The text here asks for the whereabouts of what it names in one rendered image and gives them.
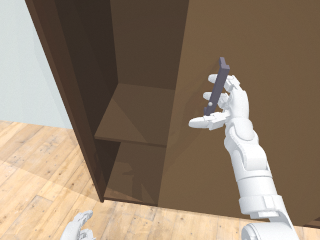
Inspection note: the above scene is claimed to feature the robot right upper arm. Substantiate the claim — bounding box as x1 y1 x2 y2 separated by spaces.
241 222 298 240

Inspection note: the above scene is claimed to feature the left robot hand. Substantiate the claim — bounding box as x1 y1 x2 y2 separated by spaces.
60 210 96 240

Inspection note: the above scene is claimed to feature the right robot hand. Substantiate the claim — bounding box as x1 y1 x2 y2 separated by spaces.
188 74 249 131

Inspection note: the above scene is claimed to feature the robot right forearm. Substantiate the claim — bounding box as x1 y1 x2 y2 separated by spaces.
224 117 300 240

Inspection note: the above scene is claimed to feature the handle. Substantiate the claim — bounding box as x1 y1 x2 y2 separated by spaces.
203 57 230 116

